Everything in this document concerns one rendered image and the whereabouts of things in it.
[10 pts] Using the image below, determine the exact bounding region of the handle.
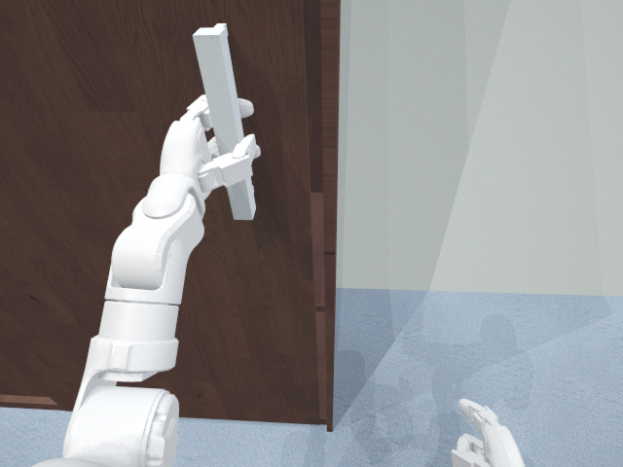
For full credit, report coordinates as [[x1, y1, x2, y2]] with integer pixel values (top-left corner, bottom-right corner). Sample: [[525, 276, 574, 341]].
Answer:
[[193, 23, 256, 220]]

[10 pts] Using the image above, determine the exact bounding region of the wardrobe door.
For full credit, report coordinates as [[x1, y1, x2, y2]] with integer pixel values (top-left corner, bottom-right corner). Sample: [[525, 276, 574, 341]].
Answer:
[[0, 354, 49, 397], [0, 0, 320, 425]]

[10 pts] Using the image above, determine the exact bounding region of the left robot upper arm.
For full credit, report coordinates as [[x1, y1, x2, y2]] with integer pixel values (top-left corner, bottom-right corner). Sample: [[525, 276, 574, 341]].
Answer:
[[31, 385, 179, 467]]

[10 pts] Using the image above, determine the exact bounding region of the robot left hand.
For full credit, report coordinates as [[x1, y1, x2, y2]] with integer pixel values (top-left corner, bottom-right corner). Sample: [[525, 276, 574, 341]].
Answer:
[[160, 94, 261, 200]]

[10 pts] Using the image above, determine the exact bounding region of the robot right hand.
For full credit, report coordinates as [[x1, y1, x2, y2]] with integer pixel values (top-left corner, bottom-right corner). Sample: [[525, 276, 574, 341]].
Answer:
[[452, 399, 525, 467]]

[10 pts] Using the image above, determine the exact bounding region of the robot left forearm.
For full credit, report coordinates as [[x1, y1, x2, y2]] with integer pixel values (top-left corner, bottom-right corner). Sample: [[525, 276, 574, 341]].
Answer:
[[62, 173, 205, 458]]

